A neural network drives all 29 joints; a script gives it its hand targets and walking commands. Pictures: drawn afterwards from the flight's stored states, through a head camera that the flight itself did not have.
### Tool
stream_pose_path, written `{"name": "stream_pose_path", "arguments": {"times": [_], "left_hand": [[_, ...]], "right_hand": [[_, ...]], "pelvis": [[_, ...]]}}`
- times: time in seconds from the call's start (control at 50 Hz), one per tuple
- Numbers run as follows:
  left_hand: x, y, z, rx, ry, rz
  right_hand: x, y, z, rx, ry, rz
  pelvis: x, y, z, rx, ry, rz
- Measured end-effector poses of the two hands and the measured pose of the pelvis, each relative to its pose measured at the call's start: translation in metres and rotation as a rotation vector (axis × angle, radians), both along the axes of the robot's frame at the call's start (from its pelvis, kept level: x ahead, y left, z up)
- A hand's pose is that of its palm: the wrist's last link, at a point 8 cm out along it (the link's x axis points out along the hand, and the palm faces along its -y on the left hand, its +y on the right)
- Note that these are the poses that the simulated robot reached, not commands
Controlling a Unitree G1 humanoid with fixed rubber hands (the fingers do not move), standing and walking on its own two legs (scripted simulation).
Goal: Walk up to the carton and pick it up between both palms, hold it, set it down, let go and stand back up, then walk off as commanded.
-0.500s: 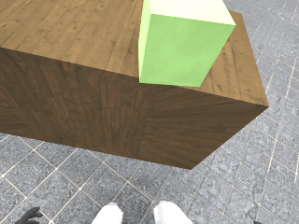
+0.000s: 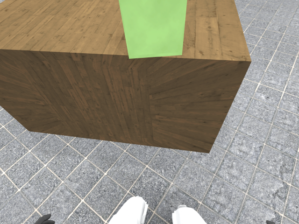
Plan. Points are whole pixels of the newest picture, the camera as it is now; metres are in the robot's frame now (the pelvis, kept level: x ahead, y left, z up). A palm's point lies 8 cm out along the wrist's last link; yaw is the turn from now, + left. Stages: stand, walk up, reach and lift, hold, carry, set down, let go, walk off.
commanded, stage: walk off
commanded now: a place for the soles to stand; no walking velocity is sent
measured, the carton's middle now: (153, 15) +0.79 +0.02 +0.16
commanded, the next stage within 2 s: none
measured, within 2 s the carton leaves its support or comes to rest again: neither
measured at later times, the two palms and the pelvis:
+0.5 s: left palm out of the picture -0.04 +0.32 -0.12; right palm out of the picture -0.08 -0.32 -0.06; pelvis -0.15 +0.01 +0.00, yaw -1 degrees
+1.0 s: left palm out of the picture -0.22 +0.28 -0.09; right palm out of the picture -0.21 -0.36 -0.10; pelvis -0.30 -0.03 +0.00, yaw +5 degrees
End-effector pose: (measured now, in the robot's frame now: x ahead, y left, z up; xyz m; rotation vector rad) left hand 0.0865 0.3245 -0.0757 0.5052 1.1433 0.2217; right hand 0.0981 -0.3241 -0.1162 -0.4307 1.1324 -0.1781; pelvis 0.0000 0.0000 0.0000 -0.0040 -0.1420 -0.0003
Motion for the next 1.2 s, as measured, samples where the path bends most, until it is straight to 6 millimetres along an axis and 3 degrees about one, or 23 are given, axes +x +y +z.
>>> {"name": "stream_pose_path", "arguments": {"times": [0.1,0.2,0.28,0.38,0.52,0.66,0.72,0.8,0.98,1.08,1.14,1.2], "left_hand": [[-0.012,0.006,-0.004,-0.014,-0.065,-0.003],[-0.031,0.018,-0.024,-0.061,-0.101,-0.003],[-0.052,0.016,-0.036,-0.104,-0.077,-0.015],[-0.08,0.008,-0.042,-0.144,-0.059,-0.036],[-0.132,-0.003,-0.049,-0.127,0.008,-0.075],[-0.192,-0.039,-0.05,-0.09,0.025,-0.08],[-0.224,-0.057,-0.039,-0.104,0.026,-0.046],[-0.25,-0.065,-0.025,-0.094,-0.005,-0.02],[-0.299,-0.049,-0.016,-0.088,-0.102,0.043],[-0.323,-0.033,-0.022,-0.122,-0.087,0.058],[-0.328,-0.03,-0.022,-0.135,-0.075,0.04],[-0.333,-0.029,-0.022,-0.141,-0.073,0.024]], "right_hand": [[-0.036,0.006,-0.004,-0.011,0.044,0.024],[-0.079,0.017,0.002,-0.048,0.081,0.033],[-0.122,0.026,0.021,-0.068,0.094,-0.014],[-0.152,0.023,0.046,-0.11,0.064,-0.04],[-0.185,0.001,0.053,-0.125,0.005,-0.054],[-0.225,-0.04,0.027,-0.094,-0.024,-0.043],[-0.241,-0.047,0.023,-0.083,-0.024,-0.028],[-0.26,-0.05,0.02,-0.053,-0.025,-0.009],[-0.3,-0.04,0.018,-0.04,0.02,0.046],[-0.336,-0.024,0.033,-0.045,0.038,0.024],[-0.358,-0.016,0.046,-0.043,0.046,-0.009],[-0.368,-0.012,0.053,-0.039,0.046,-0.024]], "pelvis": [[-0.032,0.008,-0.006,-0.01,0.02,0.03],[-0.067,0.025,-0.014,-0.026,0.043,0.053],[-0.093,0.031,-0.007,-0.022,0.016,0.033],[-0.119,0.028,0.003,-0.025,0.019,0.018],[-0.16,0.008,0.001,-0.037,0.025,-0.03],[-0.214,-0.034,-0.013,-0.008,0.025,-0.051],[-0.235,-0.041,-0.007,-0.008,0.001,-0.029],[-0.259,-0.047,-0.001,-0.011,0.014,-0.011],[-0.3,-0.038,-0.002,-0.029,0.022,0.073],[-0.317,-0.02,0.005,-0.033,0.022,0.069],[-0.323,-0.018,0.013,-0.032,0.037,0.07],[-0.329,-0.019,0.018,-0.031,0.045,0.063]]}}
